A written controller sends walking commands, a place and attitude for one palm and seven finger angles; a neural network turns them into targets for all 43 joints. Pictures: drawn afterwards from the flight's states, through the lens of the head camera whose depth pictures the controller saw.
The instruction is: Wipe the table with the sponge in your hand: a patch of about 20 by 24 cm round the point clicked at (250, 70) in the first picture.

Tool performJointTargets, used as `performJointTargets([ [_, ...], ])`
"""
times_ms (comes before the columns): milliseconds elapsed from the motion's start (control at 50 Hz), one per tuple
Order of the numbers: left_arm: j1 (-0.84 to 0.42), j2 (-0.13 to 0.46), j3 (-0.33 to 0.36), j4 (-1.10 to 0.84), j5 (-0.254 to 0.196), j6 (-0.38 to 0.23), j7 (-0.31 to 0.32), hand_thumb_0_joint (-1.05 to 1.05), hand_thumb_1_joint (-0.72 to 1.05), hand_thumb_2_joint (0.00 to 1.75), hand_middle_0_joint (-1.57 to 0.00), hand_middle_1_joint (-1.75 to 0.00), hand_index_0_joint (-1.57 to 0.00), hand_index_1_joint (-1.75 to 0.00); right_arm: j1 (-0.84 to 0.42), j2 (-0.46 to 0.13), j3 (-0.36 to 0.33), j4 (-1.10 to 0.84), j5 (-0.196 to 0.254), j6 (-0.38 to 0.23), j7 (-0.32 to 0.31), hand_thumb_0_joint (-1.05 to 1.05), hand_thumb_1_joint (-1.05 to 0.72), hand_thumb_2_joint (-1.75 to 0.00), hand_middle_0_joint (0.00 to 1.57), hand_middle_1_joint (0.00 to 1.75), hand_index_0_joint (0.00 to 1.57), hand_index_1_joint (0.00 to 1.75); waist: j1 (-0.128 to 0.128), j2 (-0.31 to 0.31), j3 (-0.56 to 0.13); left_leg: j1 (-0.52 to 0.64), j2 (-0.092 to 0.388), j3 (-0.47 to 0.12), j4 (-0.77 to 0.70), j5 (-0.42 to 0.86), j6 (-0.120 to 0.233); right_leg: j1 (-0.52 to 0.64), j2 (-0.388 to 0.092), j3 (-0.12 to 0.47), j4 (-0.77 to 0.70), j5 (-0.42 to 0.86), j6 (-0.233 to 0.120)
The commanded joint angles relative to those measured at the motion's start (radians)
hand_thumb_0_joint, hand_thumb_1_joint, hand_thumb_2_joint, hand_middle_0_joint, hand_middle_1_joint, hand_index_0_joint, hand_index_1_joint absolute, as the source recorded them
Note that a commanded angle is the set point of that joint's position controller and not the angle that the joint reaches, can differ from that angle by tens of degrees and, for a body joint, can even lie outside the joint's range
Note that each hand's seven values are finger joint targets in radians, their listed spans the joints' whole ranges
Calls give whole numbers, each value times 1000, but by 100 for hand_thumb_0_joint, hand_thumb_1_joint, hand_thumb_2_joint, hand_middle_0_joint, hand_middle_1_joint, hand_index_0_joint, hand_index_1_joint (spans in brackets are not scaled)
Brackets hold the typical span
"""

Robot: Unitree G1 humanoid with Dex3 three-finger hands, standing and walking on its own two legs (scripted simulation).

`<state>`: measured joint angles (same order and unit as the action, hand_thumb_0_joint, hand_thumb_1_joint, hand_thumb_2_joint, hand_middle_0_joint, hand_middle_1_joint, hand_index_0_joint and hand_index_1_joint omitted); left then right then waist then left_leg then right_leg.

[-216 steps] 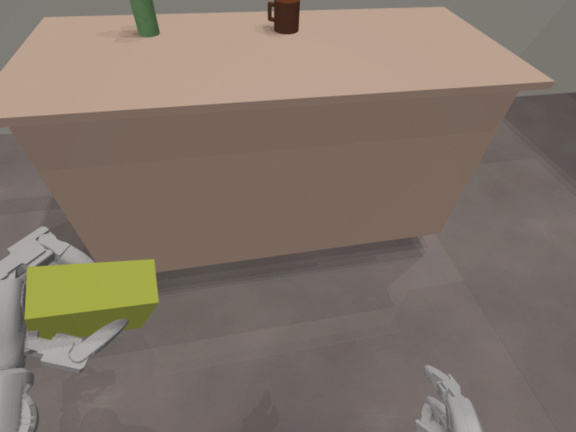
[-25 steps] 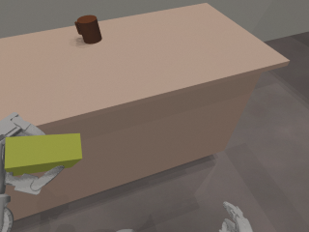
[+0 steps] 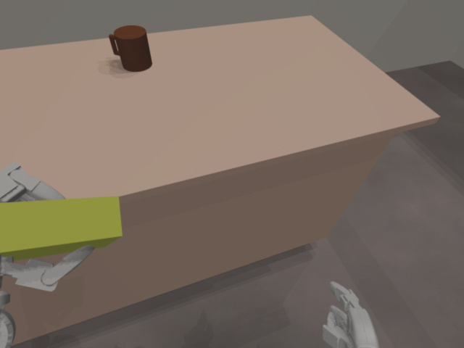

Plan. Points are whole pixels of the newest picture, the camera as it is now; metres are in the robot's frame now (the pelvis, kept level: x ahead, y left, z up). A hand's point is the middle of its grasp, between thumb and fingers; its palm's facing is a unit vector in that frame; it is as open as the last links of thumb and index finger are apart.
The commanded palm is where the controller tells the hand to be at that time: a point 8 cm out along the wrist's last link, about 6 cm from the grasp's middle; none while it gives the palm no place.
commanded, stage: take the last steps up to it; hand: left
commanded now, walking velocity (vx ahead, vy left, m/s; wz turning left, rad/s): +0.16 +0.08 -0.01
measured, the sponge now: (78, 227) +0.23 +0.21 +0.16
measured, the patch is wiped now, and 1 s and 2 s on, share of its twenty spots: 0.00 0.00 0.00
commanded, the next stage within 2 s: come to a stop and stand still in 0.02 s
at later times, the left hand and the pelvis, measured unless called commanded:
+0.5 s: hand (25, 196) +0.26 +0.28 +0.18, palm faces +0.42 -0.82 -0.38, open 9.3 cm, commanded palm +0.18 +0.30 +0.18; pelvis +0.00 +0.02 +0.00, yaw -3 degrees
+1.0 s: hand out of the picture +0.21 +0.31 +0.16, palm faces +0.43 -0.84 -0.32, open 9.3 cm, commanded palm +0.16 +0.34 +0.18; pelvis +0.00 +0.06 +0.01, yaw +0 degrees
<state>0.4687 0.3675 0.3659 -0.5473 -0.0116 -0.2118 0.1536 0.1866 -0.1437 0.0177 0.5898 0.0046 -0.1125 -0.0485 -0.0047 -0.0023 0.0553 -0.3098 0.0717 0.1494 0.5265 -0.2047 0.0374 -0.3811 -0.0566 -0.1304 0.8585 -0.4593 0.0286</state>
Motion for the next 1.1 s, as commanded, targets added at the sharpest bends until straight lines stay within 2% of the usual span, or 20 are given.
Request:
performJointTargets([
  [0,-28,153,107,-207,-22,-53,25,0,10,130,-120,-160,-120,-160,-46,-167,-55,-120,-3,-36,-24,0,-90,-90,20,30,20,30,2,212,-162,90,211,-205,-213,15,100,94,29,-37,-207,15,8],
  [60,-66,160,107,-160,-13,-35,26,0,10,130,-120,-160,-120,-160,-57,-161,-52,-123,-2,-15,-33,0,-90,-90,20,30,20,30,3,130,-154,-13,153,-142,-116,-159,43,247,4,-8,-415,130,-16],
  [80,-96,167,105,-141,-11,-35,26,0,10,130,-120,-160,-120,-160,-59,-147,-49,-124,-2,-5,-32,0,-90,-90,20,30,20,30,-4,25,-135,-80,104,-110,0,-219,15,260,-84,134,-493,108,-60],
  [100,-103,196,127,-115,-14,-29,29,0,10,130,-120,-160,-120,-160,-51,-133,-41,-130,-4,0,-29,0,-90,-90,20,30,20,30,-10,-167,-123,-171,10,-43,149,-291,-29,262,-232,388,-563,105,-125],
  [120,-105,176,109,-89,-27,-13,24,0,10,130,-120,-160,-120,-160,-66,-145,-47,-130,-1,-3,-24,0,-90,-90,20,30,20,30,18,-298,-82,-214,-37,-51,323,-296,-52,219,-327,518,-615,142,-181],
  [160,-143,173,95,-136,-26,-17,31,0,10,130,-120,-160,-120,-160,-81,-140,-34,-117,1,1,-11,0,-90,-90,20,30,20,30,3,-198,-107,-275,-22,-136,492,-283,-69,294,-364,477,-559,455,-225],
  [200,-131,173,96,-155,-14,-37,34,0,10,130,-120,-160,-120,-160,-95,-125,-14,-111,-4,3,-14,0,-90,-90,20,30,20,30,4,-136,-126,-192,-9,-115,407,-251,-76,297,-297,261,-490,749,-179],
  [220,-105,176,103,-169,-9,-44,36,0,10,130,-120,-160,-120,-160,-99,-124,-15,-115,-7,6,-18,0,-90,-90,20,30,20,30,11,-148,-147,-150,-17,-90,327,-222,-73,310,-266,195,-465,800,-161],
  [280,-18,173,123,-206,-9,-47,41,0,10,130,-120,-160,-120,-160,-99,-123,-24,-144,-14,13,-24,0,-90,-90,20,30,20,30,27,-121,-181,-59,-50,-30,106,-117,-68,345,-214,134,-427,770,-135],
  [300,-982,864,650,-275,74,-96,38,0,10,130,-120,-160,-120,-160,25,-141,-88,-107,-47,-63,-21,0,-90,-90,20,30,20,30,70,-284,-78,-189,-70,32,152,-85,-81,230,-128,274,-511,798,-101],
  [320,-447,323,286,218,25,-80,-1,0,10,130,-120,-160,-120,-160,8,-107,-80,-67,-26,-71,-14,0,-90,-90,20,30,20,30,49,-211,-224,-60,-76,-138,123,-45,-40,277,-233,306,-413,819,-169],
  [340,-272,205,192,201,-6,-88,-10,0,10,130,-120,-160,-120,-160,12,-150,-80,-115,-2,-72,5,0,-90,-90,20,30,20,30,50,-46,-236,15,-88,-59,29,15,-43,351,-176,264,-437,756,-134],
  [360,-214,145,139,138,-25,-111,-13,0,10,130,-120,-160,-120,-160,8,-158,-84,-128,4,-81,23,0,-90,-90,20,30,20,30,42,85,-276,76,-101,-53,-16,81,-39,383,-146,210,-416,680,-116],
  [420,-123,154,91,-61,-35,-118,-33,0,10,130,-120,-160,-120,-160,-42,-208,-100,-163,15,-94,49,0,-90,-90,20,30,20,30,54,11,-222,134,-11,-142,-71,303,-13,300,-76,158,-393,468,-61],
  [460,-66,149,79,-145,-35,-117,-33,0,10,130,-120,-160,-120,-160,-72,-204,-87,-180,7,-98,55,0,-90,-90,20,30,20,30,48,194,-168,108,56,-248,-144,300,16,225,-9,79,-317,320,-40],
  [500,-111,177,101,-174,-22,-123,-31,0,10,130,-120,-160,-120,-160,-72,-203,-80,-186,1,-103,55,0,-90,-90,20,30,20,30,50,170,-141,8,71,-261,-185,201,14,247,17,60,-309,221,-39],
  [560,-169,255,186,-182,-29,-124,-17,0,10,130,-120,-160,-120,-160,-61,-201,-74,-189,-2,-106,34,0,-90,-90,20,30,20,30,43,123,-151,-2,49,-236,-188,51,6,269,10,73,-361,232,-43],
  [700,-271,144,87,-104,-23,-111,-29,0,10,130,-120,-160,-120,-160,-61,-185,-47,-168,-12,-119,20,0,-90,-90,20,30,20,30,37,153,-129,11,47,-246,-263,-170,-10,263,31,95,-408,194,-44],
  [840,-253,102,37,-47,-2,-77,-32,0,10,130,-120,-160,-120,-160,-67,-178,-30,-156,-22,-109,21,0,-90,-90,20,30,20,30,36,74,-95,6,22,-248,-286,-259,-19,247,52,145,-496,194,-36],
  [1080,-229,133,68,-99,-13,-73,-31,0,10,130,-120,-160,-120,-160,-81,-176,-32,-175,-24,-83,10,0,-90,-90,20,30,20,30,41,101,-163,100,-33,-207,-229,32,-47,302,61,130,-524,369,-36],
])
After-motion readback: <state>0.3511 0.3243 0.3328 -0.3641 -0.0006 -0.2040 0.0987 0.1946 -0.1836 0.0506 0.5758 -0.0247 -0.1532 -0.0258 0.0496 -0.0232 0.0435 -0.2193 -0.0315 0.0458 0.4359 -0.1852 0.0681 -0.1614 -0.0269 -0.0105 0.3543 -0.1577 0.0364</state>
